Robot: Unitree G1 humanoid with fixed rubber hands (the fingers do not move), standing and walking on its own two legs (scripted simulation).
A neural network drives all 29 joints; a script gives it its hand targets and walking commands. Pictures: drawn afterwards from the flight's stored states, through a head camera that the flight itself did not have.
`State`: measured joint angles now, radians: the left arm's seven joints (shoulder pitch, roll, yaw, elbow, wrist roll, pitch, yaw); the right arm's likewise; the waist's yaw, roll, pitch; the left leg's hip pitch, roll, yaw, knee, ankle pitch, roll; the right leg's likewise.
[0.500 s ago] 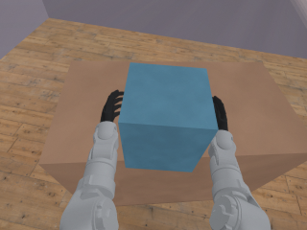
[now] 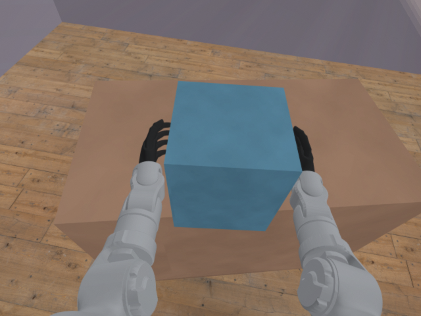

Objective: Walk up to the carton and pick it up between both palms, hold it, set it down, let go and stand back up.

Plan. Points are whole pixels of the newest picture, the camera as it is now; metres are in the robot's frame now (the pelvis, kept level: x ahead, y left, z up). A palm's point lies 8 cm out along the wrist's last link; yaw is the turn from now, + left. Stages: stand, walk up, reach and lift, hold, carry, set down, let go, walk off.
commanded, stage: set down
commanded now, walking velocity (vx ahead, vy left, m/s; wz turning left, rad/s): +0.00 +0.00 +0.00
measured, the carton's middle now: (225, 162) +0.41 -0.01 +0.03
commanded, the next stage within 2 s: none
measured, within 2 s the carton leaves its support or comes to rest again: neither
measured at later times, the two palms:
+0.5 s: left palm (136, 143) +0.41 +0.17 +0.07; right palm (311, 146) +0.44 -0.18 +0.07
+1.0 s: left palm (134, 106) +0.41 +0.16 +0.17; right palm (363, 124) +0.41 -0.23 +0.17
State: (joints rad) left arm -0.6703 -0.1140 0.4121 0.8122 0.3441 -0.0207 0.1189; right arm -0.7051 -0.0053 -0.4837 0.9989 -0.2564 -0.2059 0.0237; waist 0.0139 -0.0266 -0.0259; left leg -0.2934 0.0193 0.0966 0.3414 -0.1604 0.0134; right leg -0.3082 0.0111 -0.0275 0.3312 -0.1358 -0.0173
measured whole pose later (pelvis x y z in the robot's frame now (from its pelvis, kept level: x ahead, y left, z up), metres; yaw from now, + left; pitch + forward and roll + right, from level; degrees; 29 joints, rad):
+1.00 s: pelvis -0.02 -0.03 -0.01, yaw -1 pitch +8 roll +1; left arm -0.93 0.26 0.10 0.88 -0.20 0.31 0.10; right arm -0.91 -0.38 0.12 0.90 0.43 0.25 -0.09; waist 0.02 -0.01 -0.15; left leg -0.38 0.04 0.04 0.39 -0.15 0.00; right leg -0.41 0.05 -0.03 0.41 -0.14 -0.06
